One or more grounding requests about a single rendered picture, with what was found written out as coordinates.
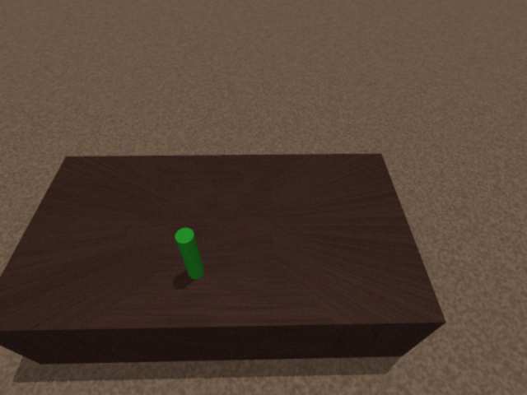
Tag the can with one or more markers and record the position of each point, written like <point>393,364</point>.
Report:
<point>187,245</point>

